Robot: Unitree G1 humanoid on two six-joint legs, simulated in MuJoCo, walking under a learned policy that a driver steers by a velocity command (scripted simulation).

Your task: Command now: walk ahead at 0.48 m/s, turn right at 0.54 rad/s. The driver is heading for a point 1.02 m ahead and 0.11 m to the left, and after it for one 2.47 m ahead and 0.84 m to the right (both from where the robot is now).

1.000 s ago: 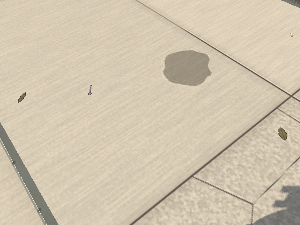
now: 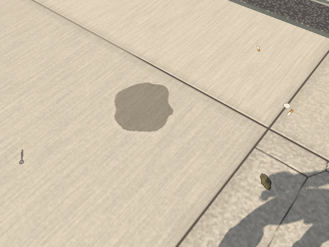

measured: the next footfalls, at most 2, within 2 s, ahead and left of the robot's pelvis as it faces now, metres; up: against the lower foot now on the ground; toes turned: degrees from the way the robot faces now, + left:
left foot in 0.32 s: +0.40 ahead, +0.08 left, +0.00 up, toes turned -13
right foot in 0.74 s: +0.35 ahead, -0.14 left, +0.00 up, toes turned +6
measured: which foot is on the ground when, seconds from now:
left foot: up 0.00-0.30, down 0.32-0.76, up 0.78-1.00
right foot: down 0.00-0.34, up 0.36-0.72, down 0.74-1.00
